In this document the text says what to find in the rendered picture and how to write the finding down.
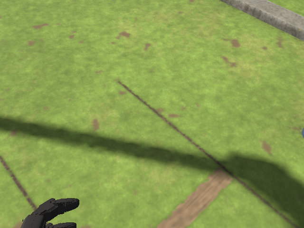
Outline left robot hand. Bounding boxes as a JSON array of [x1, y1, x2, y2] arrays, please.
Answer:
[[21, 198, 80, 228]]

